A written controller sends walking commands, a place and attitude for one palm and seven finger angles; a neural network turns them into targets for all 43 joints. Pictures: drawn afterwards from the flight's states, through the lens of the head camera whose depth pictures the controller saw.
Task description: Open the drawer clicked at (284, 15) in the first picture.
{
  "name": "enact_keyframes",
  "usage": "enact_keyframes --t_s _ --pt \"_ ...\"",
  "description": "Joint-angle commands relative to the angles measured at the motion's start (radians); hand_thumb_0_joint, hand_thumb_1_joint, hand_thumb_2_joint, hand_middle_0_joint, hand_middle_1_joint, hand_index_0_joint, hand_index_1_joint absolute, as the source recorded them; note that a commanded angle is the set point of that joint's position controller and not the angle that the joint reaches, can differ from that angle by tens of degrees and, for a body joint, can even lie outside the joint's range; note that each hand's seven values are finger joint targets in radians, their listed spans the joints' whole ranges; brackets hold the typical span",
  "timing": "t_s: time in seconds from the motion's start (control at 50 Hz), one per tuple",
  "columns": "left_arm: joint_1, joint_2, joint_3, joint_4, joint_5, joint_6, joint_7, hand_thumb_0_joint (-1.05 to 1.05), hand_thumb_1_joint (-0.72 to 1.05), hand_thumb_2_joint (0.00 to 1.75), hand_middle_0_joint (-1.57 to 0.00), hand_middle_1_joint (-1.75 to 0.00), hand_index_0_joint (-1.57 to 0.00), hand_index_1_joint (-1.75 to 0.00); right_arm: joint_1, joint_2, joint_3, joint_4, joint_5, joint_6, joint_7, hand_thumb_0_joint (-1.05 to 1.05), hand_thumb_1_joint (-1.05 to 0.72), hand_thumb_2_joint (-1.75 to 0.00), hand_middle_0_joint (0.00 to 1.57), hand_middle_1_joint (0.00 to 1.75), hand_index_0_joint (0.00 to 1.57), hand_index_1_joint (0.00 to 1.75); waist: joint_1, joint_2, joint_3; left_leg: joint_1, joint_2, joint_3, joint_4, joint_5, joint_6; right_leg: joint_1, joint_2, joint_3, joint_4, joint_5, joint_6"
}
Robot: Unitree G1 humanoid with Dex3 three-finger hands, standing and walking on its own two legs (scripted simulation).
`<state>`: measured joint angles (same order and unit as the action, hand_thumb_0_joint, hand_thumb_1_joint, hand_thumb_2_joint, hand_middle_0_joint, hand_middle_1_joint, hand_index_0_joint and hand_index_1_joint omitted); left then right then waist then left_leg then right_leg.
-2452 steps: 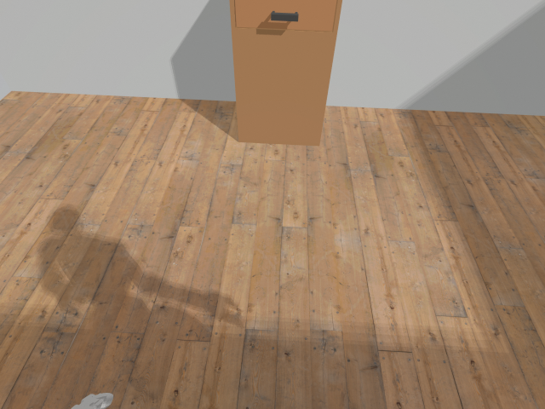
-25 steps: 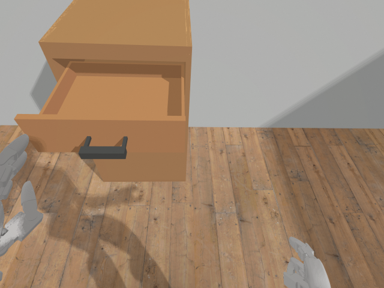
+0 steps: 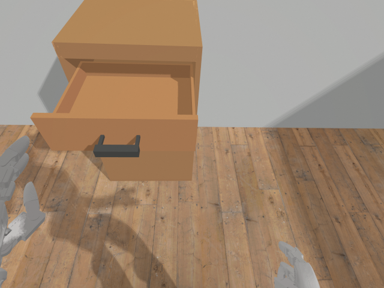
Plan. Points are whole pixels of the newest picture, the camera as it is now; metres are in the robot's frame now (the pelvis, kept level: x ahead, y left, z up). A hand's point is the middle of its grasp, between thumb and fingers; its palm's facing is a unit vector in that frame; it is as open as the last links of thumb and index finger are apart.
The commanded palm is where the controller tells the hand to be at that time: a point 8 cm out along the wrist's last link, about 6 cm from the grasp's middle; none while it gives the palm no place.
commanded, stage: stop stepping back and stand still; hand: left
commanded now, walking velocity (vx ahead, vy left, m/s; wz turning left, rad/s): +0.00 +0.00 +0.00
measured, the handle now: (118, 144) +0.48 +0.24 -0.04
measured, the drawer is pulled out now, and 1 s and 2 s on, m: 0.30 0.30 0.30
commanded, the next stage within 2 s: let the arm hang, fingers relaxed in 0.12 s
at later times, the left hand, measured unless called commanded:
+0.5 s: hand out of the picture +0.06 +0.18 -0.17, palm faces -0.06 -0.98 -0.19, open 7.4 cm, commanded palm none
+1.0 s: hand out of the picture +0.00 +0.19 -0.17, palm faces -0.01 -0.97 -0.26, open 7.4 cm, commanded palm none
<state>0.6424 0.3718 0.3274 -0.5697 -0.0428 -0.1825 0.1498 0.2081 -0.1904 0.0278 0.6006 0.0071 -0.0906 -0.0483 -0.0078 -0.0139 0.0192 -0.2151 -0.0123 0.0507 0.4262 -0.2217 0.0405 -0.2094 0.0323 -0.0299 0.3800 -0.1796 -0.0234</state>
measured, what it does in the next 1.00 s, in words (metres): stands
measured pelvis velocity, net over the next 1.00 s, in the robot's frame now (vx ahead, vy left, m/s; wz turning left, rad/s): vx -0.01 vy -0.01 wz -0.01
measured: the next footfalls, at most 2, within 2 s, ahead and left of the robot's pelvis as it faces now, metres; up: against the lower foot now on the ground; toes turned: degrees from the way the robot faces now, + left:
none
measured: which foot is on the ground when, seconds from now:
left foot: down 0.00-1.00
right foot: down 0.00-1.00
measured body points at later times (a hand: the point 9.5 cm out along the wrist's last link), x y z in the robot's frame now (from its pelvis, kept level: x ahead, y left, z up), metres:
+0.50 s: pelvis -0.02 +0.01 -0.01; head +0.01 +0.01 +0.44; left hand +0.06 +0.24 -0.15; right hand +0.06 -0.25 -0.14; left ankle +0.00 +0.09 -0.74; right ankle +0.01 -0.10 -0.74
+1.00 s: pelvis -0.01 -0.01 +0.00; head +0.01 -0.02 +0.45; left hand +0.00 +0.24 -0.15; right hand -0.01 -0.22 -0.17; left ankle +0.00 +0.09 -0.74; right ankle +0.01 -0.10 -0.74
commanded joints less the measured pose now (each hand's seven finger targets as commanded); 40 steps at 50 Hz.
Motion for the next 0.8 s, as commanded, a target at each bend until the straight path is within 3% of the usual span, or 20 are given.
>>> enact_keyframes --t_s 0.0,0.18,0.2,0.22,0.24,0.28,0.3,0.34,0.4,0.46,0.52,0.58,0.62,0.66,0.78 --pt "-0.010 0.146 0.113 -0.201 0.003 -0.064 0.019 0.00 0.90 0.90 -0.20 -0.30 -0.20 -0.30 -0.095 -0.136 -0.058 -0.163 0.000 -0.059 -0.016 0.00 -0.90 -0.90 0.20 0.30 0.20 0.30 -0.002 0.053 -0.091 -0.059 0.107 -0.121 -0.118 0.042 -0.014 0.102 -0.074 0.083 -0.029 0.110 0.018" --pt "0.004 0.147 0.116 -0.214 0.002 -0.071 0.019 0.00 0.90 0.90 -0.20 -0.30 -0.20 -0.30 -0.095 -0.135 -0.060 -0.165 -0.002 -0.064 -0.018 0.00 -0.90 -0.90 0.20 0.30 0.20 0.30 -0.002 0.078 -0.098 -0.059 0.105 -0.118 -0.114 0.055 -0.019 0.105 -0.072 0.075 -0.018 0.127 0.019" --pt "-0.162 0.025 -0.243 0.660 0.101 0.073 -0.113 0.00 0.90 0.90 -0.20 -0.30 -0.20 -0.30 -0.116 -0.310 -0.116 0.118 -0.003 -0.113 0.067 0.00 -0.90 -0.90 0.20 0.30 0.20 0.30 -0.050 0.071 0.028 -0.117 0.114 -0.132 0.049 0.185 -0.007 -0.088 -0.129 0.029 0.113 0.184 -0.001" --pt "-0.150 0.020 -0.205 0.699 0.087 0.150 -0.133 0.00 0.90 0.90 -0.20 -0.30 -0.20 -0.30 -0.012 -0.251 -0.110 0.115 0.002 -0.040 0.063 0.00 -0.90 -0.90 0.20 0.30 0.20 0.30 -0.038 0.072 -0.070 -0.038 0.127 -0.120 0.035 0.238 -0.020 -0.094 -0.121 0.081 0.105 0.136 -0.003" --pt "-0.156 -0.004 -0.219 0.685 0.087 0.171 -0.134 0.00 0.90 0.90 -0.20 -0.30 -0.20 -0.30 0.004 -0.243 -0.109 0.096 -0.001 -0.024 0.057 0.00 -0.90 -0.90 0.20 0.30 0.20 0.30 -0.038 0.070 -0.075 -0.018 0.146 -0.130 0.036 0.279 -0.015 -0.111 -0.099 0.055 0.125 0.085 0.003" --pt "-0.212 -0.020 -0.228 0.763 0.080 0.177 -0.139 0.00 0.90 0.90 -0.20 -0.30 -0.20 -0.30 -0.006 -0.225 -0.087 0.090 -0.011 0.006 0.051 0.00 -0.90 -0.90 0.20 0.30 0.20 0.30 -0.023 0.033 -0.091 -0.099 0.183 -0.206 -0.009 0.222 0.041 -0.084 -0.068 0.052 0.219 -0.058 0.002" --pt "-0.234 -0.008 -0.232 0.813 0.082 0.180 -0.139 0.00 0.90 0.90 -0.20 -0.30 -0.20 -0.30 -0.016 -0.227 -0.081 0.092 -0.017 0.016 0.048 0.00 -0.90 -0.90 0.20 0.30 0.20 0.30 -0.013 -0.038 -0.077 -0.128 0.185 -0.223 -0.019 0.203 0.054 -0.049 -0.063 0.062 0.218 -0.062 -0.001" --pt "-0.276 0.012 -0.238 0.939 0.086 0.184 -0.139 0.00 0.90 0.90 -0.20 -0.30 -0.20 -0.30 -0.045 -0.232 -0.078 0.105 -0.025 0.030 0.047 0.00 -0.90 -0.90 0.20 0.30 0.20 0.30 0.009 -0.122 -0.078 -0.142 0.150 -0.207 -0.019 0.127 0.040 0.000 -0.087 0.091 0.158 -0.013 -0.011" --pt "-0.331 0.034 -0.261 1.120 0.079 0.193 -0.139 0.00 0.90 0.90 -0.20 -0.30 -0.20 -0.30 -0.044 -0.208 -0.066 0.154 -0.027 0.058 0.042 0.00 -0.90 -0.90 0.20 0.30 0.20 0.30 0.007 -0.092 -0.017 -0.106 0.082 -0.158 -0.014 0.010 0.018 -0.021 -0.128 0.161 0.052 -0.001 -0.025" --pt "-0.350 0.014 -0.287 1.269 0.069 0.194 -0.135 0.00 0.90 0.90 -0.20 -0.30 -0.20 -0.30 -0.020 -0.169 -0.051 0.219 -0.027 0.077 0.043 0.00 -0.90 -0.90 0.20 0.30 0.20 0.30 0.003 0.067 0.018 -0.070 0.091 -0.160 -0.077 -0.065 0.011 -0.038 -0.113 0.154 0.006 -0.090 -0.023" --pt "-0.327 0.002 -0.299 1.392 0.061 0.184 -0.133 0.00 0.90 0.90 -0.20 -0.30 -0.20 -0.30 0.009 -0.150 -0.046 0.277 -0.021 0.080 0.038 0.00 -0.90 -0.90 0.20 0.30 0.20 0.30 0.008 0.146 -0.002 -0.051 0.093 -0.158 -0.114 -0.084 0.004 0.009 -0.111 0.145 -0.011 -0.056 -0.026" --pt "-0.310 -0.017 -0.301 1.482 0.057 0.178 -0.129 0.00 0.90 0.90 -0.20 -0.30 -0.20 -0.30 0.058 -0.138 -0.048 0.325 -0.018 0.085 0.030 0.00 -0.90 -0.90 0.20 0.30 0.20 0.30 0.006 0.160 -0.043 -0.010 0.104 -0.156 -0.115 -0.049 0.003 0.050 -0.113 0.131 -0.034 -0.015 -0.027" --pt "-0.306 -0.024 -0.304 1.527 0.054 0.175 -0.128 0.00 0.90 0.90 -0.20 -0.30 -0.20 -0.30 0.081 -0.126 -0.050 0.356 -0.016 0.087 0.028 0.00 -0.90 -0.90 0.20 0.30 0.20 0.30 0.004 0.127 -0.041 0.005 0.107 -0.152 -0.118 -0.041 0.002 0.051 -0.118 0.126 -0.046 -0.010 -0.031" --pt "-0.314 -0.036 -0.310 1.564 0.053 0.173 -0.124 0.00 0.90 0.90 -0.20 -0.30 -0.20 -0.30 0.102 -0.125 -0.052 0.380 -0.014 0.088 0.023 0.00 -0.90 -0.90 0.20 0.30 0.20 0.30 -0.001 0.068 -0.004 0.016 0.116 -0.155 -0.122 -0.009 0.004 0.033 -0.117 0.121 -0.056 -0.003 -0.031" --pt "-0.309 -0.054 -0.317 1.639 0.051 0.171 -0.116 0.00 0.90 0.90 -0.20 -0.30 -0.20 -0.30 0.140 -0.105 -0.052 0.443 -0.013 0.089 0.018 0.00 -0.90 -0.90 0.20 0.30 0.20 0.30 -0.005 0.011 0.046 0.040 0.117 -0.138 -0.128 0.020 0.007 0.009 -0.120 0.123 -0.074 -0.006 -0.031"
